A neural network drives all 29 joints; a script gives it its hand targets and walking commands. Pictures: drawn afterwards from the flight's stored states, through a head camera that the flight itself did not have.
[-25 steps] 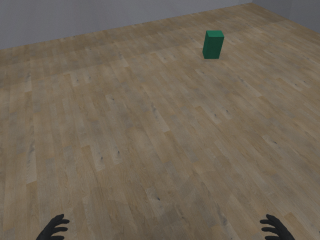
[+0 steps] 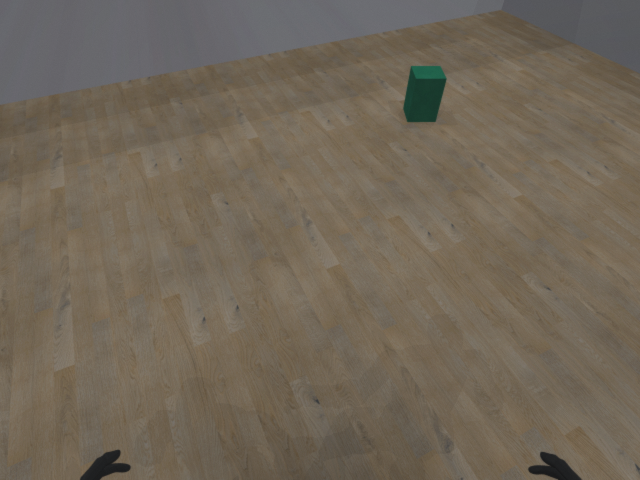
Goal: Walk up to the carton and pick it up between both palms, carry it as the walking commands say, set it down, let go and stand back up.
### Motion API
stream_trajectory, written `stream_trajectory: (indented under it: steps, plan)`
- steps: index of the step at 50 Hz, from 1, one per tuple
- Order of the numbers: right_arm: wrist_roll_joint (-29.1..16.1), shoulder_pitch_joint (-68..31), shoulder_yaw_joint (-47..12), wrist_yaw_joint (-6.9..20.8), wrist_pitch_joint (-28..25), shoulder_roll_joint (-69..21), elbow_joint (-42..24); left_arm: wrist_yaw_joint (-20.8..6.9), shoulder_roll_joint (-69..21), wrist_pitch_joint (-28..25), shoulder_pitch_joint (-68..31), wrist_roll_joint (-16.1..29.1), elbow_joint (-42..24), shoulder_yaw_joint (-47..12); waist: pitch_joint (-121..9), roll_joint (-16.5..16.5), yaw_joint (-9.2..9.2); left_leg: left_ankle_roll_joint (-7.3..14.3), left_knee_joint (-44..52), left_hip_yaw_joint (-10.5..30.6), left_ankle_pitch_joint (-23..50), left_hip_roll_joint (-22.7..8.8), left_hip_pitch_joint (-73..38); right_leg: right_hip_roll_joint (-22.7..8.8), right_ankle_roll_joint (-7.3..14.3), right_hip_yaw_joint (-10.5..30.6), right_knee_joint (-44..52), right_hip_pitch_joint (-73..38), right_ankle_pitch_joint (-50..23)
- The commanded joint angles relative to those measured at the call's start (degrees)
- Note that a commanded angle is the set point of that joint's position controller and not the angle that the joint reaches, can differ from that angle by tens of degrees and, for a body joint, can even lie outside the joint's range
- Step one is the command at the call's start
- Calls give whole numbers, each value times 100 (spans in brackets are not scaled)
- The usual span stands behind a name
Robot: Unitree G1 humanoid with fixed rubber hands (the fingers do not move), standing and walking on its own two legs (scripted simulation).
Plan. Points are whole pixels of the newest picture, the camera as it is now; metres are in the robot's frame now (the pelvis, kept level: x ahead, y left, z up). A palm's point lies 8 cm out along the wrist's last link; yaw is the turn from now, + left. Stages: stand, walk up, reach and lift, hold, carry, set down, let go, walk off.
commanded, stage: stand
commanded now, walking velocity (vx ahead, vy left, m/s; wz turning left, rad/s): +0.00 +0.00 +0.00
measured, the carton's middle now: (423, 94) +2.17 -0.58 -0.65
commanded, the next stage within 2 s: walk up in 0.18 s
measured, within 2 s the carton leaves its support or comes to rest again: neither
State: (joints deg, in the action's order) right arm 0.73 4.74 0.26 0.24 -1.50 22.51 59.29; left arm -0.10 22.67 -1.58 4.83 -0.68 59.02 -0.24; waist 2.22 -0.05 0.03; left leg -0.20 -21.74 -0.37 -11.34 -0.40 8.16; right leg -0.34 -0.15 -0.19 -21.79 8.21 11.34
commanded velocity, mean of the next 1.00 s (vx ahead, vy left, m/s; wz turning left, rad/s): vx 0.34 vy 0.02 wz -0.13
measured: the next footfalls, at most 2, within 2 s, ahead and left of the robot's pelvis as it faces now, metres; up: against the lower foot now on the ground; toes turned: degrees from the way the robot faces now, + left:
right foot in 0.64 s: +0.09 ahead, -0.20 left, +0.00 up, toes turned -13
left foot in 1.08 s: +0.47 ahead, +0.03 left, +0.00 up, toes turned -1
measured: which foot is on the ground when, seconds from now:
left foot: down 0.00-0.62, up 0.64-1.00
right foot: down 0.00-0.36, up 0.38-0.62, down 0.64-1.00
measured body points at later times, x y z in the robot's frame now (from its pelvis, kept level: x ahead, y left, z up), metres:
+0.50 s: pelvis +0.01 -0.02 +0.00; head +0.02 -0.02 +0.45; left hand +0.14 +0.28 -0.11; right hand +0.07 -0.33 -0.12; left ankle +0.01 +0.12 -0.75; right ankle +0.01 -0.16 -0.69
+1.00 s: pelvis +0.22 -0.07 -0.01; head +0.25 -0.09 +0.44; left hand +0.14 +0.19 -0.13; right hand +0.39 -0.32 -0.13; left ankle +0.40 +0.04 -0.71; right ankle +0.05 -0.19 -0.75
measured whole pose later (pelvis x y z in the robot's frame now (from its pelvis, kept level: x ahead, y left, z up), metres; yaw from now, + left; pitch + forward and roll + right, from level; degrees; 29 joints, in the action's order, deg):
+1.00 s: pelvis +0.22 -0.07 -0.01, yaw -9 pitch +1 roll +2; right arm 0.8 0.2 2.0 4.6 0.0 13.6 49.5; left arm 0.0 12.2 -4.5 30.8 -1.0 58.3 2.5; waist 3.2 0.2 6.7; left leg -1.2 -36.0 -7.0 -3.4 -4.5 32.7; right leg -5.6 -3.3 -2.9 -11.9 -7.7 19.9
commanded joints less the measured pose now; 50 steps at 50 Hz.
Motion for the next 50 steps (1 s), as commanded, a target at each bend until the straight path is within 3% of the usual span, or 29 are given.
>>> stream_trajectory:
  steps: [1,18,19,20,21,23,25,27,28,29,30,31,32,33,34,35,36,38,39,46,50]
  plan:
    - [-3,-271,176,-26,-54,983,-219,26,981,-52,-264,3,-216,178,-310,8,2,181,424,560,438,-645,-19,-650,199,562,420,-12,-475]
    - [-9,-243,166,-39,-31,1007,-113,37,999,-24,-242,8,-99,177,-318,8,2,178,495,549,568,-675,-97,-675,188,560,492,-81,-611]
    - [22,1767,617,-380,303,1274,110,-305,461,342,-656,-116,-708,441,-233,83,-727,575,960,2550,-3270,-2383,-1784,54,134,-83,-2106,2777,1998]
    - [73,1525,644,-255,251,1363,-41,-349,199,410,-1015,-77,-937,343,5,1319,-817,706,1511,2727,-3962,-2725,-1265,-298,34,86,-3360,3574,1566]
    - [91,924,551,-214,204,1027,-325,-380,169,419,-884,-107,-1004,379,254,1057,-485,610,1598,2336,-3489,-2593,-465,-583,18,368,-3752,3353,1007]
    - [70,304,505,-113,59,740,-707,-448,158,302,11,-50,-836,451,-9,869,78,325,1654,1024,-2437,-1927,311,-557,-47,201,-3282,2017,539]
    - [100,358,553,-85,-43,799,-682,-524,73,295,124,-36,-851,434,135,934,68,331,1678,331,-2125,-1591,860,-417,-114,-114,-2437,1157,857]
    - [138,607,591,-19,-49,901,-622,-520,-70,281,-3,-18,-976,407,288,1162,-70,478,1537,227,-2217,-1607,868,-311,-107,-401,-1795,900,1143]
    - [142,661,595,19,-31,910,-626,-482,-90,247,113,-17,-955,410,274,1154,-49,511,1346,182,-2337,-1615,868,-251,-97,-580,-1533,692,1080]
    - [143,601,594,64,-1,866,-619,-410,-91,197,513,-18,-822,414,188,1091,151,502,898,-48,-2607,-1438,1075,-127,-120,-853,-1200,172,954]
    - [133,534,562,102,43,736,-618,-313,11,147,1198,-27,-562,449,20,777,479,484,85,-396,-2922,-1030,1514,87,-183,-1229,-925,-657,861]
    - [177,515,488,134,55,437,-748,-225,314,80,2115,-71,-245,553,-246,-345,857,465,-1536,-722,-2994,-626,2331,-148,-159,-936,-595,-1775,1003]
    - [214,22,334,168,-4,-49,-1151,-129,850,-8,3082,-222,-53,699,-181,-1783,1305,320,-3762,-740,-2824,-299,3618,-1624,71,1432,399,-2115,2295]
    - [256,-291,277,148,-26,-314,-1506,-39,1199,-48,2999,-160,-181,669,-13,-1603,1140,160,-4656,-83,-2204,-415,4540,-2944,864,4043,1701,-1528,3607]
    - [244,-480,327,150,-43,-164,-1530,-55,1087,-54,2557,-101,-343,666,250,-965,941,89,-4880,281,-1512,-777,4571,-2896,1147,4235,1882,-1049,4397]
    - [202,-235,372,205,-83,-31,-1394,-75,772,-92,1863,-95,-537,602,462,-804,567,-8,-4779,245,-799,-920,4253,-2531,1003,3463,1785,-695,3722]
    - [172,126,381,249,-99,-18,-1221,-80,439,-159,1499,-83,-636,547,549,-584,317,-120,-4500,247,-301,-1008,3772,-2168,825,2613,1652,-409,2671]
    - [146,429,365,349,-25,-130,-1066,-101,74,-276,1562,-70,-669,476,519,-626,156,-254,-3978,64,122,-896,3069,-1697,606,1330,1522,-145,929]
    - [130,371,357,380,24,-204,-1081,-105,-11,-309,1725,-64,-625,458,483,-705,164,-284,-3779,-76,209,-810,2936,-1607,605,1004,1476,-178,330]
    - [-5,-909,244,429,100,-608,-1363,16,-97,-346,2705,-42,-316,448,657,-964,583,-227,-1785,-594,943,-474,2795,-1604,632,335,1489,-803,-1058]
    - [2,-1028,238,428,52,-581,-1371,77,-22,-338,2742,1,-157,477,595,-1131,509,56,-1089,-797,705,-346,2196,-1691,438,-35,1165,-960,-1888]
